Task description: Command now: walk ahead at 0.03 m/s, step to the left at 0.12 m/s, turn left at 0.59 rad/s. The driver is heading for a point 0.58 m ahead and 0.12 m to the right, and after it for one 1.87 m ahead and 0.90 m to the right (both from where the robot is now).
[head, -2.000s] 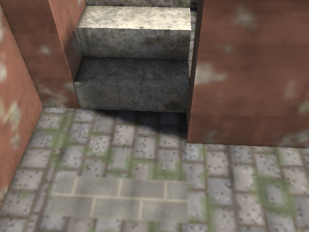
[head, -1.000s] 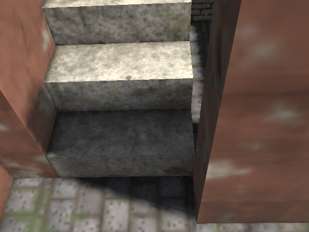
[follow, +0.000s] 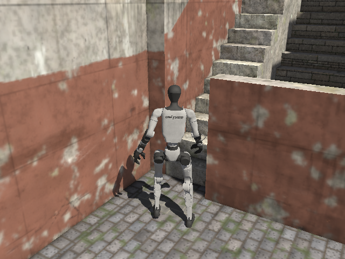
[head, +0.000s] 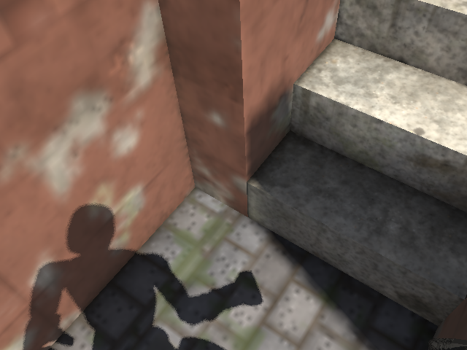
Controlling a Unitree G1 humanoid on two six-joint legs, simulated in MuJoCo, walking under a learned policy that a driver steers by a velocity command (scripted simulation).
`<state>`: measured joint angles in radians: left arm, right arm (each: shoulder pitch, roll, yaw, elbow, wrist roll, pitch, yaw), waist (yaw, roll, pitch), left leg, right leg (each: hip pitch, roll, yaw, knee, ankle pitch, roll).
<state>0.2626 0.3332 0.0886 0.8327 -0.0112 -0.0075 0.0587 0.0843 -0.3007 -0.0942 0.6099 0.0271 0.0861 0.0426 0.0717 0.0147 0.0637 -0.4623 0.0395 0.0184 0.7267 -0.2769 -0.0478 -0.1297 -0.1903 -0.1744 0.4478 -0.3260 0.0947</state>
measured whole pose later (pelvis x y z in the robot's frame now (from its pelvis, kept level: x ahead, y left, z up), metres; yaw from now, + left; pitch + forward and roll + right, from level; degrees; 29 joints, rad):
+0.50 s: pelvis +0.11 +0.06 +0.01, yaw +1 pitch +2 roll -1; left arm 0.25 0.34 0.09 0.73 0.00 -0.05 -0.02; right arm 0.38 -0.26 -0.02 0.78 -0.03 -0.08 -0.02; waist -0.04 -0.04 -0.08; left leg -0.04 0.01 0.07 0.23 -0.23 0.03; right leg -0.83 -0.03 0.17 1.03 0.08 0.06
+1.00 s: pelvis +0.34 -0.03 +0.00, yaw -18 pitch +3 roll +2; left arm 0.21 0.28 0.04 0.79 0.03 -0.01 0.00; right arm 0.26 -0.28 -0.03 0.84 -0.05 -0.04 0.03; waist 0.01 0.05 0.12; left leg -0.58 0.05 -0.04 1.06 -0.28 -0.03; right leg -0.35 0.07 0.13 0.43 -0.12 -0.06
